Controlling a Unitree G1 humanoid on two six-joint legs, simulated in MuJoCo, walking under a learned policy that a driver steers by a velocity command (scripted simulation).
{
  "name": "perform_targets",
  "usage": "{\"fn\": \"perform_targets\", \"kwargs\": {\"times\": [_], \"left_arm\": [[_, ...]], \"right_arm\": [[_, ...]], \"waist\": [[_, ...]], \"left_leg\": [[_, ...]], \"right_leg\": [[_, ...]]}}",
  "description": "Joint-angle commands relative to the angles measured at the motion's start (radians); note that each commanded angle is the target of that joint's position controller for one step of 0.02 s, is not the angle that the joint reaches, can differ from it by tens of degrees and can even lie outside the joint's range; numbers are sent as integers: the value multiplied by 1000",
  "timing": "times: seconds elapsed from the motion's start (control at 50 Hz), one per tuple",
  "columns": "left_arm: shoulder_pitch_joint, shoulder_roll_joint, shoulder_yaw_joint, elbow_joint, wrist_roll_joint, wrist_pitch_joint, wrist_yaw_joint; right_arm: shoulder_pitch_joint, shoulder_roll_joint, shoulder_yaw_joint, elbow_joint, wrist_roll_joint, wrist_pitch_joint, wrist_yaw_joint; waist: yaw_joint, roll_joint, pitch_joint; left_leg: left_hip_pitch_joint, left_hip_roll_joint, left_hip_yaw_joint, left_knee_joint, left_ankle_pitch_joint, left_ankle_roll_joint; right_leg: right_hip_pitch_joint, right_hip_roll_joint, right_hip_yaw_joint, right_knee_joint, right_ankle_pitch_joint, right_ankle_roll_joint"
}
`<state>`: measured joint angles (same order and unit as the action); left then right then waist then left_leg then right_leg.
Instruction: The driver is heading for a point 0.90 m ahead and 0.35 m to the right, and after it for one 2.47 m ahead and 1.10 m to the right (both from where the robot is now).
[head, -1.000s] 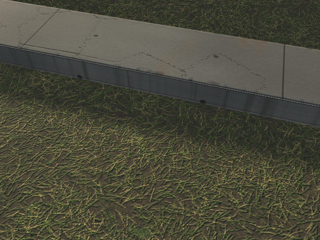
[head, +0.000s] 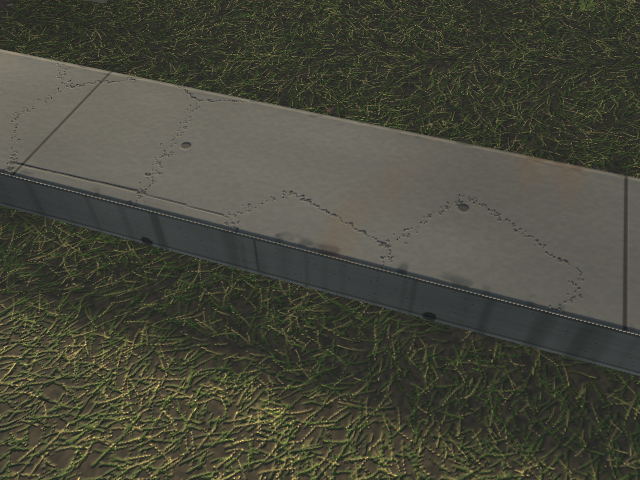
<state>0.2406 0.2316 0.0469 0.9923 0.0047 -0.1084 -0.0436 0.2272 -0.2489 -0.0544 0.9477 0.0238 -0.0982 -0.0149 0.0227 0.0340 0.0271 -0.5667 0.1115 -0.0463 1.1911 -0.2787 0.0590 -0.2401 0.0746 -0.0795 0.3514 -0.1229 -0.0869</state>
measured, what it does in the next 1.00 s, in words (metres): walks ahead, turning right: left foot, then right foot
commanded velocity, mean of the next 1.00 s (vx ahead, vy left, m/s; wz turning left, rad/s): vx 0.27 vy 0.00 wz -0.46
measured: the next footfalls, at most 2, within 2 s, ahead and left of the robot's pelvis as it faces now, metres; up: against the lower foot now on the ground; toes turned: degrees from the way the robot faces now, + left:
left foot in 0.32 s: +0.36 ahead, +0.15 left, +0.00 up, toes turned -7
right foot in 0.80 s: +0.39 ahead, -0.12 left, +0.00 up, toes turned -27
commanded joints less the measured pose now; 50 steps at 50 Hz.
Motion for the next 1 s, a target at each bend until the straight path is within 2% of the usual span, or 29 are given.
{"fn": "perform_targets", "kwargs": {"times": [0.02, 0.08, 0.14, 0.22, 0.26, 0.3, 0.32, 0.34, 0.36, 0.38, 0.4, 0.42, 0.44, 0.46, 0.5, 0.54, 0.64, 0.74, 0.78, 0.8, 0.82, 0.84, 0.86, 0.88, 0.9, 0.92, 0.94, 0.96, 1.0], "left_arm": [[-30, 116, 15, -47, -1, -20, 18], [43, 141, 20, -40, -7, -9, 40], [99, 160, 26, -36, -18, 0, 51], [169, 160, 32, -23, -31, 15, 57], [164, 174, 41, -28, -31, 25, 63], [136, 169, 43, -43, -29, 35, 64], [116, 132, 30, -63, -22, 33, 61], [105, 68, 11, -108, 3, 33, 61], [226, -5, -6, -136, -29, 17, 62], [210, 120, 20, -111, -42, 16, 68], [146, 162, 36, -123, -43, 24, 71], [125, 150, 40, -124, -35, 38, 76], [111, 136, 47, -132, -27, 51, 77], [116, 112, 49, -139, -30, 67, 73], [102, 79, 46, -168, -34, 89, 67], [46, 74, 45, -210, -28, 98, 64], [-69, 83, 43, -276, -20, 105, 34], [-140, 121, 59, -340, -19, 119, 1], [-80, 135, 72, -333, -15, 114, 0], [-2, 201, 98, -314, -8, 109, 16], [65, 337, 132, -320, 5, 108, 42], [48, 354, 123, -348, 23, 103, 42], [33, 288, 104, -359, 14, 93, 31], [-22, 260, 96, -364, 1, 85, 33], [-74, 236, 91, -370, -15, 87, 39], [-116, 219, 84, -378, -23, 94, 47], [-137, 221, 82, -386, -13, 100, 52], [-140, 224, 82, -391, -5, 102, 56], [-129, 229, 84, -394, -5, 101, 66]], "right_arm": [[64, -51, -18, -39, -15, 16, -11], [-80, -55, -20, -89, -25, 6, -8], [-193, -44, -14, -114, -16, -4, 2], [-307, -54, -6, -151, -3, -19, 25], [-291, -89, -14, -158, 0, -32, 31], [-174, -131, -34, -130, -1, -42, 28], [-19, -183, -57, -93, -11, -48, 21], [149, -271, -77, -78, -26, -45, 11], [151, -313, -82, -72, -49, -34, 19], [91, -189, -52, -106, -49, -36, 21], [23, -131, -34, -127, -42, -34, 19], [-40, -114, -26, -135, -41, -30, 23], [-77, -101, -24, -131, -37, -23, 24], [-90, -97, -22, -124, -43, -20, 22], [-95, -121, -31, -114, -51, -19, 13], [-98, -146, -40, -107, -45, -12, -3], [-125, -183, -49, -117, -29, 25, -27], [-107, -221, -61, -112, 0, 54, -23], [-113, -215, -62, -111, 10, 63, -28], [-48, -188, -57, -96, -2, 65, -23], [-57, -135, -37, -140, -51, 58, -15], [-59, -110, -22, -175, -57, 50, -8], [-113, -165, -35, -168, -30, 52, 2], [-140, -164, -35, -177, -12, 56, 0], [-132, -158, -37, -160, -22, 64, -13], [-134, -175, -43, -162, -34, 74, -25], [-122, -172, -44, -162, -39, 81, -27], [-107, -161, -43, -162, -38, 84, -29], [-105, -140, -37, -166, -31, 86, -33]], "waist": [[-55, -85, 8], [-18, -68, 26], [18, -80, 28], [52, -98, 40], [25, -116, 30], [-46, -135, -24], [-113, -104, -132], [-163, 56, -301], [-78, 386, -384], [-85, 215, -322], [-76, 118, -228], [-40, 35, -181], [-16, 36, -134], [4, 66, -113], [16, 86, -90], [13, 71, -77], [-17, 64, -95], [-31, 81, -78], [9, 62, -103], [29, -31, -150], [23, -281, -210], [6, -340, -340], [42, -177, -334], [18, -140, -261], [-9, -73, -206], [-29, -86, -176], [-46, -114, -170], [-53, -132, -175], [-48, -146, -178]], "left_leg": [[-50, 65, -19, -107, 104, -26], [-120, 47, -12, -330, 269, -52], [-56, -9, 12, -536, 369, -70], [-8, -46, 9, -668, 331, -78], [54, -54, -6, -719, 273, -67], [225, -72, 15, -757, 194, -42], [452, -26, -22, -742, 190, -2], [732, 181, -218, -720, 261, 48], [952, 362, -635, -839, 263, 191], [876, 327, -583, -841, 327, 171], [752, 297, -375, -816, 502, 132], [625, 248, -242, -821, 642, 115], [531, 216, -160, -842, 672, 108], [453, 188, -93, -875, 664, 103], [398, 174, -9, -923, 695, 132], [400, 185, 41, -947, 711, 148], [426, 178, 167, -952, 620, 134], [518, 217, 173, -839, 559, 92], [514, 182, 209, -694, 570, 40], [437, 112, 248, -520, 505, -19], [133, 8, 284, -199, 32, -101], [-88, -124, 118, 43, -449, -132], [-118, -92, -4, 105, -405, -118], [-140, -72, -15, 79, -315, -100], [-134, -50, -18, 17, -236, -102], [-93, -41, -20, -43, -185, -106], [-34, -57, -8, -52, -147, -109], [-8, -72, -6, -78, -123, -113], [6, -91, -11, -175, -96, -121]], "right_leg": [[-54, -278, 259, -261, 18, -180], [4, -266, 258, -263, 29, -163], [28, -241, 227, -238, 40, -132], [103, -268, 271, -163, -5, -124], [139, -292, 316, -110, -21, -106], [132, -271, 324, 6, 75, -78], [57, -205, 282, 201, 125, -47], [-121, -101, 183, 543, -100, 4], [-454, 12, 152, 818, -502, 47], [-515, -55, 247, 946, -476, 53], [-522, -87, 228, 954, -402, 56], [-465, -129, 200, 930, -345, 73], [-434, -157, 184, 882, -303, 82], [-377, -176, 169, 855, -273, 86], [-363, -170, 137, 813, -214, 100], [-387, -174, 130, 710, -154, 108], [-292, -165, 74, 457, 18, 100], [-257, -132, 34, 304, -89, 51], [-134, -84, 1, 145, -7, 11], [40, -81, 52, 68, 236, -30], [296, -318, 373, 113, 758, -138], [414, -482, 661, 75, 734, -349], [366, -441, 587, 45, 646, -315], [291, -384, 488, 37, 534, -253], [212, -332, 430, 22, 405, -195], [126, -304, 403, 2, 321, -168], [51, -281, 390, -14, 288, -162], [24, -268, 386, -23, 268, -163], [16, -253, 387, -28, 223, -160]]}}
